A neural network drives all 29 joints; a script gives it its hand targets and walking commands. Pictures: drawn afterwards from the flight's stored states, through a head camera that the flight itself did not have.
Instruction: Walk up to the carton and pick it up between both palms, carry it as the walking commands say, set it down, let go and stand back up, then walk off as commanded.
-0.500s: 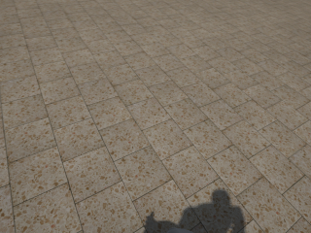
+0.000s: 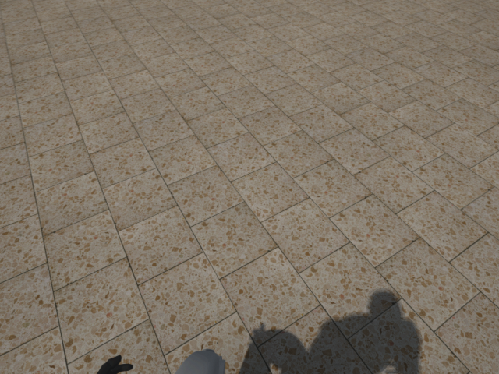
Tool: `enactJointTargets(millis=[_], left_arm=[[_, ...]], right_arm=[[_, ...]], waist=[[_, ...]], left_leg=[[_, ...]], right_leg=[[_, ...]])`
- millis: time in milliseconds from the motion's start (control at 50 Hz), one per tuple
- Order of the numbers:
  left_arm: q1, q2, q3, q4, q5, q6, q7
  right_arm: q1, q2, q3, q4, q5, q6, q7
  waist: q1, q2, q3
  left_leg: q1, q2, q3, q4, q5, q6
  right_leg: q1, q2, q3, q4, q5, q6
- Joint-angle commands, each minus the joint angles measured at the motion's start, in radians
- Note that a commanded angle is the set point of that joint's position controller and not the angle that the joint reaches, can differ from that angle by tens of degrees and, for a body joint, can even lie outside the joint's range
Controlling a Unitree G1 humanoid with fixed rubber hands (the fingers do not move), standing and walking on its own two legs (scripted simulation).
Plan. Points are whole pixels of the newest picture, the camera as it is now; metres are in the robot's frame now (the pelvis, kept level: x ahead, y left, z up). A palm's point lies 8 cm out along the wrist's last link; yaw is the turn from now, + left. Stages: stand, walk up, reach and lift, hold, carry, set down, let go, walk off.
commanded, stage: walk off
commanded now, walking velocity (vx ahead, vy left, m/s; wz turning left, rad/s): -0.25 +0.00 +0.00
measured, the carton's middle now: out of the picture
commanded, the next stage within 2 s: none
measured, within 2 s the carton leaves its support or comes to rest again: neither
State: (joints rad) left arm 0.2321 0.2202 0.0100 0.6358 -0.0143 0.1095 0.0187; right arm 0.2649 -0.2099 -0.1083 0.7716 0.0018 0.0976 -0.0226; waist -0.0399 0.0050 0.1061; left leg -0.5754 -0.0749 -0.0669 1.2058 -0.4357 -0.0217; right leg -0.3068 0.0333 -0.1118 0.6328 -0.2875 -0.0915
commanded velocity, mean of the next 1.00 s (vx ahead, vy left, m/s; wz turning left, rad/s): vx -0.25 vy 0.00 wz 0.00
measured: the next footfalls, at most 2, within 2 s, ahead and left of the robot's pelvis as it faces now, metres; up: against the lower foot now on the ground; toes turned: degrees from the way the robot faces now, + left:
left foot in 0.40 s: -0.19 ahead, +0.13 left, +0.00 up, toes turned -4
right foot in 0.72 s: -0.29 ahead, -0.10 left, +0.00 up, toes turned -4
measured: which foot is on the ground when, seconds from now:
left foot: up 0.00-0.38, down 0.40-0.74, up 0.76-1.00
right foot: down 0.00-0.40, up 0.42-0.70, down 0.72-1.00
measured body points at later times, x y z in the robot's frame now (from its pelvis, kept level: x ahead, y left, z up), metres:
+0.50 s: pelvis -0.19 +0.03 +0.00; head -0.19 +0.04 +0.45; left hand -0.07 +0.27 -0.12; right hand -0.15 -0.24 -0.12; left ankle -0.23 +0.13 -0.72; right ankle -0.12 -0.08 -0.64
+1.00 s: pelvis -0.35 +0.01 +0.01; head -0.32 +0.00 +0.46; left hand -0.21 +0.25 -0.10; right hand -0.29 -0.25 -0.13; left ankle -0.39 +0.11 -0.63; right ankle -0.33 -0.09 -0.72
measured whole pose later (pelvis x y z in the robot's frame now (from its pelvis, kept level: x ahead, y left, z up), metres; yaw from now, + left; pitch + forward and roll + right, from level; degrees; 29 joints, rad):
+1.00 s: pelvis -0.35 +0.01 +0.01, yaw -1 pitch -3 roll +0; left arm 0.23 0.22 0.01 0.64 -0.01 0.10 0.03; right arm 0.27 -0.20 -0.11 0.77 0.00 0.09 -0.02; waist -0.04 0.02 0.10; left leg -0.43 -0.09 -0.06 1.21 -0.49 -0.01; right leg -0.24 0.01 -0.06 0.57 -0.29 -0.04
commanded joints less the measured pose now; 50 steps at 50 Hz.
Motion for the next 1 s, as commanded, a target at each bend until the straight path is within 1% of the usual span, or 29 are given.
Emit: enactJointTargets(millis=[0, 60, 140, 240, 300, 320, 340, 360, 380, 400, 420, 440, 460, 480, 520, 560, 580, 620, 660, 680, 700, 720, 740, 760, 780, 820, 840, 900, 980], left_arm=[[-0.07, 0.097, 0.043, -0.031, 0.045, -0.053, 0.032], [-0.042, 0.103, 0.044, -0.023, 0.035, -0.054, 0.037], [-0.032, 0.132, 0.051, -0.027, 0.032, -0.055, 0.049], [-0.067, 0.167, 0.063, -0.015, 0.039, -0.034, 0.052], [-0.036, 0.176, 0.077, -0.001, 0.033, -0.022, 0.049], [-0.029, 0.184, 0.08, 0.0, 0.033, -0.017, 0.046], [-0.045, 0.178, 0.083, 0.001, 0.029, -0.012, 0.047], [-0.017, 0.134, 0.074, -0.009, 0.021, -0.012, 0.042], [-0.027, 0.117, 0.077, -0.041, 0.003, -0.013, 0.026], [-0.121, 0.185, 0.081, -0.083, 0.003, -0.004, 0.02], [-0.054, 0.216, 0.101, -0.069, 0.025, 0.004, 0.004], [0.031, 0.176, 0.103, -0.021, 0.024, 0.005, -0.009], [0.05, 0.164, 0.097, 0.004, 0.011, 0.006, -0.01], [0.02, 0.153, 0.085, 0.009, 0.013, -0.003, -0.006], [-0.045, 0.129, 0.072, -0.024, 0.027, -0.02, 0.0], [-0.125, 0.103, 0.05, -0.078, 0.027, -0.039, -0.006], [-0.138, 0.076, 0.04, -0.085, 0.018, -0.049, -0.008], [-0.129, 0.05, 0.028, -0.07, 0.003, -0.056, -0.006], [-0.013, 0.057, 0.029, -0.004, -0.004, -0.049, 0.011], [0.03, 0.12, 0.041, 0.013, 0.002, -0.053, 0.017], [0.066, 0.191, 0.058, 0.022, 0.002, -0.052, 0.015], [0.123, 0.238, 0.076, 0.033, -0.003, -0.042, 0.005], [0.145, 0.235, 0.065, 0.032, -0.005, -0.039, 0.0], [0.128, 0.232, 0.066, 0.037, 0.025, -0.044, 0.0], [0.054, 0.173, 0.057, 0.024, 0.033, -0.05, 0.006], [-0.051, 0.151, 0.048, -0.017, 0.038, -0.049, 0.022], [-0.058, 0.165, 0.051, -0.019, 0.044, -0.046, 0.03], [-0.083, 0.151, 0.055, -0.025, 0.041, -0.044, 0.033], [-0.054, 0.154, 0.052, -0.017, 0.033, -0.046, 0.041]], right_arm=[[0.078, -0.137, -0.044, -0.018, -0.042, 0.0, 0.003], [0.031, -0.123, -0.037, -0.032, -0.035, 0.002, -0.002], [0.049, -0.135, -0.031, -0.037, -0.015, 0.01, 0.011], [0.122, -0.11, -0.009, -0.033, 0.002, 0.005, 0.019], [0.187, -0.113, -0.003, 0.004, 0.011, -0.003, 0.021], [0.243, -0.092, 0.003, 0.03, 0.013, -0.005, 0.021], [0.301, -0.089, 0.005, 0.056, 0.008, -0.01, 0.017], [0.303, -0.133, -0.006, 0.05, -0.006, -0.015, 0.012], [0.202, -0.224, -0.027, -0.002, -0.032, -0.012, 0.009], [0.017, -0.258, -0.007, -0.031, -0.027, -0.014, -0.013], [-0.151, -0.27, -0.011, -0.065, -0.044, -0.026, -0.03], [-0.268, -0.242, -0.005, -0.109, -0.055, -0.037, -0.029], [-0.301, -0.199, 0.001, -0.134, -0.056, -0.048, -0.026], [-0.252, -0.183, 0.001, -0.135, -0.054, -0.056, -0.018], [-0.107, -0.2, -0.003, -0.113, -0.045, -0.058, -0.003], [0.05, -0.163, -0.005, -0.064, -0.037, -0.064, -0.003], [0.103, -0.179, -0.013, -0.046, -0.033, -0.069, -0.005], [0.111, -0.196, -0.015, -0.031, -0.024, -0.068, -0.007], [0.082, -0.194, -0.018, -0.03, -0.025, -0.077, -0.006], [0.107, -0.176, -0.017, -0.019, -0.02, -0.076, -0.008], [0.134, -0.151, -0.019, -0.018, -0.016, -0.083, -0.011], [0.085, -0.09, -0.01, -0.043, -0.013, -0.083, -0.014], [-0.035, -0.094, -0.009, -0.075, -0.026, -0.079, -0.011], [-0.063, -0.126, -0.013, -0.095, -0.038, -0.067, 0.002], [-0.061, -0.125, -0.021, -0.075, -0.036, -0.05, 0.012], [0.002, -0.111, -0.029, -0.048, -0.025, -0.019, 0.013], [0.023, -0.109, -0.03, -0.045, -0.025, -0.012, 0.008], [0.012, -0.121, -0.033, -0.049, -0.029, -0.01, 0.009], [0.002, -0.111, -0.026, -0.069, -0.018, -0.004, 0.008]], waist=[[0.016, -0.075, -0.095], [0.03, -0.083, -0.079], [0.034, -0.124, -0.1], [-0.001, -0.214, -0.111], [0.018, -0.267, -0.13], [0.017, -0.288, -0.146], [-0.014, -0.255, -0.122], [-0.032, -0.054, -0.052], [-0.039, 0.389, 0.033], [0.019, 0.309, 0.156], [0.122, 0.281, 0.17], [0.179, 0.121, 0.141], [0.185, 0.032, 0.114], [0.144, -0.001, 0.091], [0.056, 0.121, 0.046], [-0.03, 0.154, -0.069], [-0.047, 0.173, -0.129], [-0.051, 0.282, -0.213], [-0.014, 0.277, -0.245], [-0.014, 0.183, -0.268], [-0.006, 0.037, -0.288], [0.056, -0.167, -0.302], [0.127, -0.161, -0.283], [0.11, -0.215, -0.196], [0.072, -0.142, -0.114], [0.006, -0.142, -0.054], [-0.006, -0.149, -0.063], [0.014, -0.162, -0.062], [0.019, -0.182, -0.014]], left_leg=[[-0.025, -0.028, -0.048, 0.293, 0.032, -0.045], [-0.046, -0.02, -0.04, 0.267, 0.011, -0.052], [0.053, -0.012, 0.004, 0.067, -0.029, -0.037], [0.296, 0.044, 0.074, -0.302, -0.127, 0.0], [0.407, 0.051, 0.133, -0.561, -0.154, 0.044], [0.473, 0.05, 0.171, -0.681, -0.087, 0.059], [0.528, 0.055, 0.191, -0.788, -0.014, 0.092], [0.438, 0.149, -0.006, -0.96, -0.073, 0.145], [0.157, 0.525, -0.585, -1.058, -0.196, 0.282], [-0.251, 0.565, -0.489, -1.177, -0.291, 0.327], [-0.421, 0.534, -0.406, -1.2, -0.256, 0.296], [-0.382, 0.428, -0.299, -1.115, -0.108, 0.216], [-0.31, 0.352, -0.191, -1.016, 0.054, 0.167], [-0.22, 0.302, -0.155, -0.957, 0.189, 0.167], [0.073, 0.287, -0.186, -0.871, 0.354, 0.184], [0.535, 0.318, -0.265, -0.724, 0.847, 0.213], [0.667, 0.318, -0.269, -0.673, 0.993, 0.205], [0.715, 0.307, -0.254, -0.662, 1.071, 0.175], [0.642, 0.274, -0.213, -0.623, 0.973, 0.128], [0.491, 0.226, -0.172, -0.58, 0.816, 0.091], [0.262, 0.163, -0.101, -0.525, 0.545, 0.042], [0.006, 0.047, -0.029, -0.352, -0.064, 0.007], [-0.062, -0.003, 0.029, -0.145, -0.227, -0.012], [-0.026, 0.014, -0.035, 0.021, -0.22, 0.007], [0.023, 0.021, -0.059, 0.085, -0.155, 0.012], [0.047, -0.009, -0.045, 0.163, -0.079, -0.013], [0.061, -0.016, -0.043, 0.177, -0.071, -0.021], [0.058, -0.018, -0.004, 0.147, -0.03, -0.038], [0.077, 0.028, -0.018, -0.015, -0.072, -0.033]], right_leg=[[0.022, -0.344, 0.279, -0.37, 0.08, -0.076], [0.063, -0.36, 0.278, -0.383, 0.053, -0.108], [0.084, -0.375, 0.315, -0.451, -0.136, -0.088], [0.006, -0.349, 0.317, -0.508, -0.227, -0.035], [0.039, -0.329, 0.301, -0.542, -0.24, 0.023], [0.033, -0.294, 0.258, -0.535, -0.228, 0.054], [-0.032, -0.22, 0.167, -0.476, -0.233, 0.117], [-0.1, -0.091, 0.074, -0.238, -0.303, 0.18], [-0.245, 0.066, 0.004, 0.323, -0.414, 0.168], [-0.144, 0.017, 0.274, 0.645, -0.353, 0.147], [-0.033, 0.073, 0.326, 0.894, -0.286, 0.136], [0.009, 0.109, 0.296, 0.949, -0.191, 0.132], [0.001, 0.079, 0.279, 0.938, -0.147, 0.123], [-0.078, 0.071, 0.215, 0.901, -0.156, 0.112], [-0.209, 0.041, 0.136, 0.792, -0.156, 0.117], [-0.343, -0.014, 0.13, 0.439, -0.254, 0.138], [-0.341, -0.031, 0.137, 0.285, -0.292, 0.145], [-0.191, -0.025, 0.133, -0.029, -0.388, 0.143], [0.043, -0.031, 0.106, -0.308, -0.132, 0.139], [0.215, -0.094, 0.146, -0.349, 0.205, 0.121], [0.402, -0.204, 0.192, -0.218, 0.604, 0.097], [0.539, -0.413, 0.341, -0.137, 0.992, -0.002], [0.424, -0.495, 0.365, -0.16, 1.032, -0.122], [0.222, -0.523, 0.353, -0.214, 0.948, -0.185], [0.108, -0.467, 0.294, -0.264, 0.765, -0.155], [0.007, -0.361, 0.229, -0.277, 0.661, -0.107], [-0.004, -0.354, 0.217, -0.273, 0.644, -0.101], [0.027, -0.352, 0.207, -0.286, 0.451, -0.111], [0.054, -0.411, 0.285, -0.301, 0.371, -0.13]])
